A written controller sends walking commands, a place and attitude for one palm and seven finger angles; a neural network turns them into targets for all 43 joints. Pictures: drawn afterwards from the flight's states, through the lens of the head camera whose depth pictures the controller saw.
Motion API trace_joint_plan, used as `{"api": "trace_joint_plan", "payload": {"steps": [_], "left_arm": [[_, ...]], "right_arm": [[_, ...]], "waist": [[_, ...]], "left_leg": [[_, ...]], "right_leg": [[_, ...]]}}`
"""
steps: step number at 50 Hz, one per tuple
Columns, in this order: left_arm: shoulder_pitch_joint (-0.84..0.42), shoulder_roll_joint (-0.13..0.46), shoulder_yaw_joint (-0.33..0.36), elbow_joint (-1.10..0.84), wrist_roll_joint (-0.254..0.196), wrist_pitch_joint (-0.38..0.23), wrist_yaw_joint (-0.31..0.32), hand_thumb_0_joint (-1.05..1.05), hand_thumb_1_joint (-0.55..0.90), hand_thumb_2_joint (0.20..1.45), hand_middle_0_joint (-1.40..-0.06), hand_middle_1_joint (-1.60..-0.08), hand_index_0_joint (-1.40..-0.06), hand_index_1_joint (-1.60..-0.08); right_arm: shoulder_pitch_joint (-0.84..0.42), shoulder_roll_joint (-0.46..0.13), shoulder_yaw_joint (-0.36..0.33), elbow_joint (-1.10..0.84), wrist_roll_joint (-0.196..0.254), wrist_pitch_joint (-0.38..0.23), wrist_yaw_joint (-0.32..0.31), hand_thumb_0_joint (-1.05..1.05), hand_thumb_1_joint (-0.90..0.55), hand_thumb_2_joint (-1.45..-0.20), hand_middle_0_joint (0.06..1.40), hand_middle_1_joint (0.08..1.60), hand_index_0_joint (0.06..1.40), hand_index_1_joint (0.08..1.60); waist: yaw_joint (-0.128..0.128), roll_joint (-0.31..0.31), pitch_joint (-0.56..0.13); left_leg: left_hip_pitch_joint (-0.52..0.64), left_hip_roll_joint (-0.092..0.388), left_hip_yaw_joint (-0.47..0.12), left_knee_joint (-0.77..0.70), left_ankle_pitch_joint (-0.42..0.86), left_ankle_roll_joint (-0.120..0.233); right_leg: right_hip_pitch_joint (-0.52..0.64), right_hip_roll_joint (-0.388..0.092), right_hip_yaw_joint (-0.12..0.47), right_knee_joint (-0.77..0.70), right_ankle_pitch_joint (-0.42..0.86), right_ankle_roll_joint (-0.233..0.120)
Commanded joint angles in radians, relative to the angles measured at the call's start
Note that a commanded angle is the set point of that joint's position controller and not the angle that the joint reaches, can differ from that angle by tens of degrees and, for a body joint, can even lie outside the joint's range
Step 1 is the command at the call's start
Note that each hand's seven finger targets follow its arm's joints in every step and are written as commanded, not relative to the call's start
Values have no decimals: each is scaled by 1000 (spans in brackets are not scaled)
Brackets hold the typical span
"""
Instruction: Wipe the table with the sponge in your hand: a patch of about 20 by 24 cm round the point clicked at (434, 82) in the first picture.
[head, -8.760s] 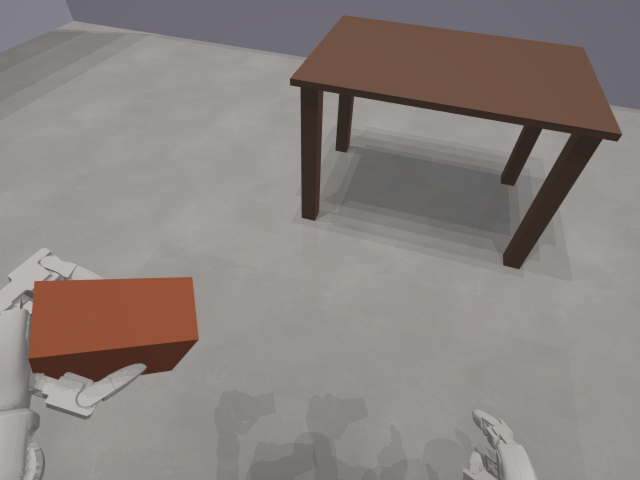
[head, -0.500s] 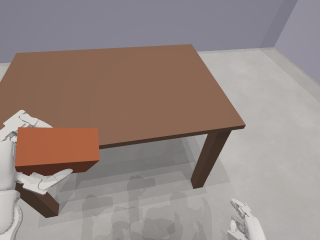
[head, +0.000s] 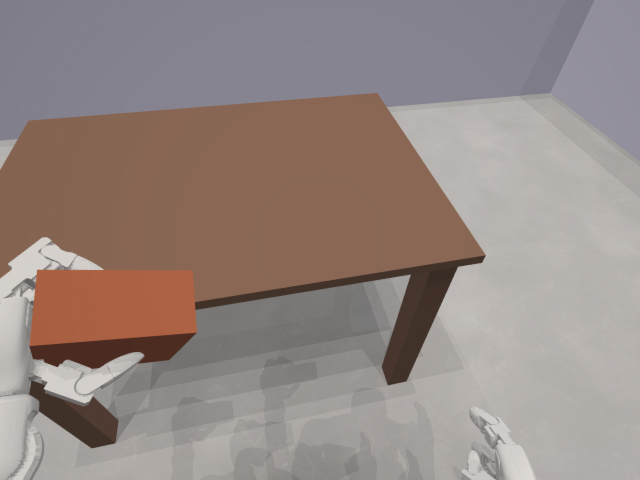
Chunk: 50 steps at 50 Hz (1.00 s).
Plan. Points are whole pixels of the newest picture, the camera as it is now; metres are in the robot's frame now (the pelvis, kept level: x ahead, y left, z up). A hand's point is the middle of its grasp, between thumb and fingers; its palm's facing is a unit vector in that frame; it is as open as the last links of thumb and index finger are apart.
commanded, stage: shuffle to correct the standing spot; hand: left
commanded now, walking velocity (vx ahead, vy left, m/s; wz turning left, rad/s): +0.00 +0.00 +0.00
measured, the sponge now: (137, 321) +0.23 +0.21 +0.14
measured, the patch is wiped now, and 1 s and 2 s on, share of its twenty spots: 0.00 0.00 0.00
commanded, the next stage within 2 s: come to a stop and stand still in 0.96 s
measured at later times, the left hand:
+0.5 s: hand (156, 248) +0.31 +0.22 +0.15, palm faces +0.35 -0.85 -0.38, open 10.4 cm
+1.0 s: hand (228, 167) +0.45 +0.17 +0.17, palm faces +0.18 -0.84 -0.51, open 10.4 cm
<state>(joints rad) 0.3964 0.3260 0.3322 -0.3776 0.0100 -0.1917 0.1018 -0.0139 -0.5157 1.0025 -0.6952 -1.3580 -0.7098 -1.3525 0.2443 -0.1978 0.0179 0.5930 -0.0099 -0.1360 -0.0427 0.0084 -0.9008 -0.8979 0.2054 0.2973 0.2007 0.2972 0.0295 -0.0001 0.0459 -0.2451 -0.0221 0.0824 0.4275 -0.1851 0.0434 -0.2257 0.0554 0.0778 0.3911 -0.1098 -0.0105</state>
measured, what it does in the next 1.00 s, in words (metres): walks ahead: right foot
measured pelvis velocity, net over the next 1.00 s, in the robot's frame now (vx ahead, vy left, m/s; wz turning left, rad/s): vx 0.19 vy -0.02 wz -0.18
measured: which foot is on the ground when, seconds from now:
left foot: down 0.00-0.76, up 0.78-1.00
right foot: down 0.00-0.52, up 0.54-0.72, down 0.74-1.00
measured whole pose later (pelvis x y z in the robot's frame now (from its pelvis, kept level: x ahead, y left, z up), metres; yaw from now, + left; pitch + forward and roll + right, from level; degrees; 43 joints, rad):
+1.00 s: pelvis +0.19 -0.02 -0.01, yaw -11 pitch -1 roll +2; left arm 0.52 0.40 0.40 -0.55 -0.03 -0.27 0.11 -0.01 -0.52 1.00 -0.70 -1.36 -0.71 -1.35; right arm 0.19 -0.23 -0.03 0.60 0.00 -0.09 -0.01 0.01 -0.90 -0.90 0.20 0.30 0.20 0.30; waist 0.00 -0.03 0.12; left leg -0.53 0.06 0.04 0.91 -0.26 0.00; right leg -0.29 -0.02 -0.05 0.57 -0.27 -0.05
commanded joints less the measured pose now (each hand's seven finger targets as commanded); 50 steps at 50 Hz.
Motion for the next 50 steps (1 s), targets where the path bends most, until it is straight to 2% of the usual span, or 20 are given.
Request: {"api": "trace_joint_plan", "payload": {"steps": [1, 13, 15, 17, 21, 22, 24, 26, 27, 29, 31, 33, 35, 36, 37, 38, 39, 42, 44, 50], "left_arm": [[-123, 171, 96, -241, -20, -68, 22, 0, 100, 1300, -1200, -1600, -1200, -1600], [-86, 177, 112, -240, -41, -71, 34, 0, 100, 1300, -1200, -1600, -1200, -1600], [-76, 172, 107, -203, -38, -67, 29, 0, 100, 1300, -1200, -1600, -1200, -1600], [-102, 195, 123, -230, -42, -75, 26, 0, 100, 1300, -1200, -1600, -1200, -1600], [-152, 225, 133, -276, -42, -103, 38, 0, 100, 1300, -1200, -1600, -1200, -1600], [-146, 237, 148, -280, -42, -103, 33, 0, 100, 1300, -1200, -1600, -1200, -1600], [-88, 219, 145, -297, -57, -108, 27, 0, 100, 1300, -1200, -1600, -1200, -1600], [-69, 245, 162, -380, -61, -119, 36, 0, 100, 1300, -1200, -1600, -1200, -1600], [-56, 271, 182, -385, -55, -120, 36, 0, 100, 1300, -1200, -1600, -1200, -1600], [10, 213, 150, -344, -55, -96, 36, 0, 100, 1300, -1200, -1600, -1200, -1600], [5, 216, 155, -346, -48, -85, 40, 0, 100, 1300, -1200, -1600, -1200, -1600], [7, 235, 177, -335, -44, -81, 45, 0, 100, 1300, -1200, -1600, -1200, -1600], [21, 234, 192, -299, -50, -76, 47, 0, 100, 1300, -1200, -1600, -1200, -1600], [31, 251, 213, -291, -49, -77, 51, 0, 100, 1300, -1200, -1600, -1200, -1600], [68, 263, 222, -257, -53, -81, 51, 0, 100, 1300, -1200, -1600, -1200, -1600], [59, 281, 263, -271, -77, -104, 50, 0, 100, 1300, -1200, -1600, -1200, -1600], [75, 264, 256, -297, -85, -116, 43, 0, 100, 1300, -1200, -1600, -1200, -1600], [64, 292, 265, -408, -68, -144, 39, 0, 100, 1300, -1200, -1600, -1200, -1600], [59, 257, 230, -384, -62, -149, 41, 0, 100, 1300, -1200, -1600, -1200, -1600], [74, 263, 230, -348, -60, -117, 49, 0, 100, 1300, -1200, -1600, -1200, -1600]], "right_arm": [[-99, -114, -47, -160, 8, -54, -6, 0, -900, -900, 200, 300, 200, 300], [-109, -129, -55, -160, 6, -34, -23, 0, -900, -900, 200, 300, 200, 300], [-112, -128, -55, -169, 11, -26, -24, 0, -900, -900, 200, 300, 200, 300], [-117, -131, -58, -167, 12, -24, -25, 0, -900, -900, 200, 300, 200, 300], [-105, -125, -58, -164, 20, -25, -8, 0, -900, -900, 200, 300, 200, 300], [-112, -130, -61, -164, 23, -25, -3, 0, -900, -900, 200, 300, 200, 300], [-94, -129, -59, -164, 22, -13, -4, 0, -900, -900, 200, 300, 200, 300], [-79, -117, -57, -172, 16, -16, -9, 0, -900, -900, 200, 300, 200, 300], [-91, -109, -54, -167, 4, -29, -8, 0, -900, -900, 200, 300, 200, 300], [-54, -120, -68, -147, 3, -27, -2, 0, -900, -900, 200, 300, 200, 300], [-71, -125, -66, -148, 11, -24, -1, 0, -900, -900, 200, 300, 200, 300], [-89, -125, -59, -153, 11, -26, -1, 0, -900, -900, 200, 300, 200, 300], [-103, -125, -57, -157, 19, -13, 0, 0, -900, -900, 200, 300, 200, 300], [-119, -126, -64, -159, 25, -7, 5, 0, -900, -900, 200, 300, 200, 300], [-136, -104, -64, -177, 27, -10, 8, 0, -900, -900, 200, 300, 200, 300], [-107, -123, -75, -177, 19, -13, 21, 0, -900, -900, 200, 300, 200, 300], [-84, -138, -84, -157, 16, 1, 33, 0, -900, -900, 200, 300, 200, 300], [-139, -118, -69, -136, 18, 26, 55, 0, -900, -900, 200, 300, 200, 300], [-121, -108, -68, -132, 15, 25, 47, 0, -900, -900, 200, 300, 200, 300], [-124, -79, -70, -154, 15, -33, 13, 0, -900, -900, 200, 300, 200, 300]], "waist": [[-7, 20, -90], [-11, 69, -110], [-7, 44, -28], [-12, -37, 4], [-12, -105, -105], [-19, -50, -107], [-32, 89, -166], [-55, 254, -189], [-47, 206, -163], [-52, 82, -101], [-44, 131, -60], [-36, 180, -87], [-9, 107, -175], [8, 4, -237], [-3, -179, -290], [-12, -197, -265], [2, -110, -232], [-11, 35, -168], [-27, 3, -141], [-1, -142, -191]], "left_leg": [[9, 64, -110, -121, -279, -29], [26, 152, -162, -62, -394, 28], [-73, 135, -150, -49, -520, 27], [-53, 92, -93, 106, -375, 14], [-57, 53, -67, 242, -124, -10], [15, 58, -75, 196, -99, -12], [240, 126, -164, 74, 31, 29], [474, 337, -430, -68, 265, 114], [484, 368, -425, -66, 346, 144], [411, 354, -309, -56, 391, 150], [263, 306, -161, -73, 365, 118], [150, 241, -26, -11, 424, 63], [46, 184, 51, 255, 428, 30], [-111, 127, 80, 498, 302, 14], [-339, 12, 68, 805, 14, -15], [-465, 5, -70, 1004, -298, -30], [-454, 45, -168, 1057, -251, -41], [-456, 115, -167, 964, -135, -51], [-373, 120, -131, 806, -87, -55], [-36, 34, 51, 218, -6, -39]], "right_leg": [[-31, -49, 100, -139, -271, -13], [-110, -41, 87, 66, -323, -53], [-148, -43, 138, 22, -460, -69], [-211, -101, 276, -41, -469, -111], [-36, -219, 423, -1, -132, -178], [-83, -208, 407, 49, -54, -169], [-199, -94, 197, 263, 4, -92], [-479, -19, -40, 613, -320, -15], [-545, -36, -43, 715, -369, -20], [-581, -74, -69, 730, -333, -24], [-475, -98, -125, 590, -241, -23], [-224, -70, -211, 348, -154, -29], [116, -18, -265, 127, 9, -38], [344, -75, -158, 97, 169, -77], [486, -292, 205, 92, 442, -194], [424, -455, 461, 16, 480, -269], [311, -469, 479, -30, 318, -244], [157, -413, 264, -13, 255, -223], [28, -370, 120, -39, 238, -190], [25, -329, 37, 54, 293, -111]]}}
